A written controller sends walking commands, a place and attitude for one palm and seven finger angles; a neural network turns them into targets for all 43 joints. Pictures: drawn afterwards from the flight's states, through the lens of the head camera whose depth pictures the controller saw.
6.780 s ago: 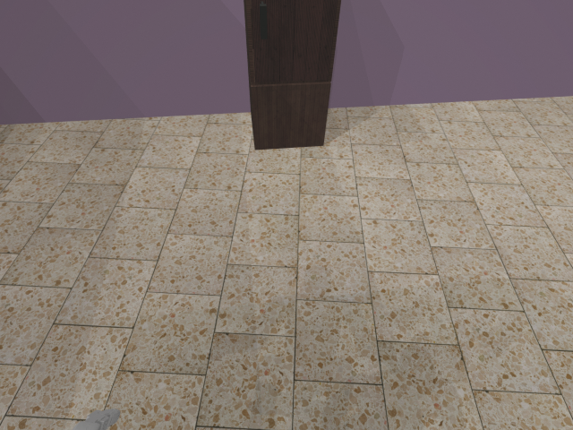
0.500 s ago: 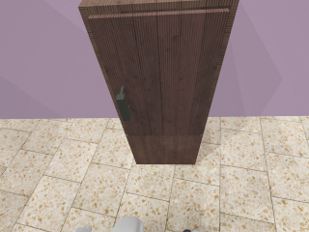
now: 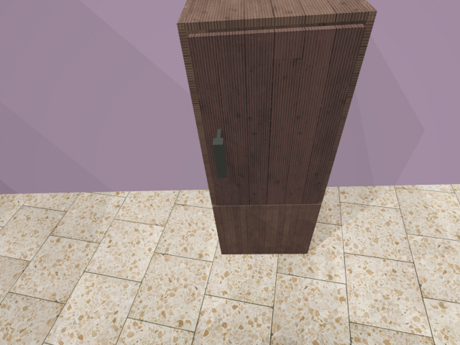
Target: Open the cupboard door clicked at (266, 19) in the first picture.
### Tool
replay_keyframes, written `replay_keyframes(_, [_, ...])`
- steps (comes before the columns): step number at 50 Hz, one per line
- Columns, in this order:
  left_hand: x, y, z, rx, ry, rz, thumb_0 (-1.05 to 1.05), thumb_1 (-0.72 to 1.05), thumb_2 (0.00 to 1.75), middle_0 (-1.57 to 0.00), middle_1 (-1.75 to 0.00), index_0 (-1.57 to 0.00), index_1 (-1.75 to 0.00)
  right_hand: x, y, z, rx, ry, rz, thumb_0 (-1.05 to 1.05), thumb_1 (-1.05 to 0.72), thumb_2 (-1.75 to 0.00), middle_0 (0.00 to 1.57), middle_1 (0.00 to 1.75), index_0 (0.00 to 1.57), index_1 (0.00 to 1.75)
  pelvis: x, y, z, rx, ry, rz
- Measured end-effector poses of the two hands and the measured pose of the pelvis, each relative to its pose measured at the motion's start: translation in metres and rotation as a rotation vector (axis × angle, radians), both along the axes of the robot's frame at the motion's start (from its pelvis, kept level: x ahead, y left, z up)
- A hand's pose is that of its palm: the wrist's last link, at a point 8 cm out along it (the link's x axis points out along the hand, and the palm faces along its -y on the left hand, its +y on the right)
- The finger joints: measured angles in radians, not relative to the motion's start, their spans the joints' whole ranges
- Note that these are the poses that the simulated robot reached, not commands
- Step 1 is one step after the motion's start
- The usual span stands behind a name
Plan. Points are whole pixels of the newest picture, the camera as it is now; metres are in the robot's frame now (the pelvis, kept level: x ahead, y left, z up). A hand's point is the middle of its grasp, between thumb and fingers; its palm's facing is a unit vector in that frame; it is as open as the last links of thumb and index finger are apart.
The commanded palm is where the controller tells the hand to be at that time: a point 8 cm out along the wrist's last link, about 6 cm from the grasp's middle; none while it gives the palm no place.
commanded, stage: come to a stop and stand still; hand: left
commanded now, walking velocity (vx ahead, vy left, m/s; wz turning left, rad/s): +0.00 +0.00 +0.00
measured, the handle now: (220, 153) +0.61 +0.07 -0.05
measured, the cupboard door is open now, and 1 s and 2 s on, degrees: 0 0 0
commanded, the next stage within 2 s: look again from close up in 0.42 s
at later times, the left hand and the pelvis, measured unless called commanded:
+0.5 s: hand out of the picture -0.02 +0.19 -0.16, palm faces +0.04 -0.98 -0.18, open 7.4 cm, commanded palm none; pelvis -0.02 +0.02 +0.01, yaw +1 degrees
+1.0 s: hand out of the picture -0.02 +0.15 -0.17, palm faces +0.05 -0.99 -0.14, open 7.4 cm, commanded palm none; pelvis +0.00 +0.00 +0.01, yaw +2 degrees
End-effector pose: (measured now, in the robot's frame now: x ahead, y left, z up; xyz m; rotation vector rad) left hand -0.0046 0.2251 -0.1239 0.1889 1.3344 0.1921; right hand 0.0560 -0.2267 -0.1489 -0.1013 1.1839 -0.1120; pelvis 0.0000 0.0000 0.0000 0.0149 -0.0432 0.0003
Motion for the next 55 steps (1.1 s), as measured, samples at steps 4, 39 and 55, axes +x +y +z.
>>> replay_keyframes(4, [-0.005,-0.004,-0.008,-0.052,0.017,-0.008,0.01,0.91,0.9,-0.2,-0.3,-0.2,-0.3,-0.041,0.003,0.006,-0.027,0.085,-0.017,-0.01,-0.93,-0.9,0.2,0.3,0.2,0.3,-0.005,0.006,0.003,-0.011,0.001,0.002])
replay_keyframes(39, [-0.042,-0.017,-0.016,-0.11,0.079,0.038,0.01,0.91,0.9,-0.2,-0.3,-0.2,-0.3,-0.054,0.012,0.012,-0.042,0.13,0.0,0.0,-0.91,-0.9,0.2,0.3,0.2,0.3,-0.012,0.009,0.007,-0.012,0.01,0.021])
replay_keyframes(55, [-0.004,-0.028,-0.014,-0.105,0.068,0.022,0.01,0.91,0.9,-0.2,-0.3,-0.2,-0.3,-0.061,0.012,0.012,-0.015,0.223,-0.018,0.0,-0.91,-0.9,0.2,0.3,0.2,0.3,0.014,-0.004,0.01,-0.013,0.038,0.025])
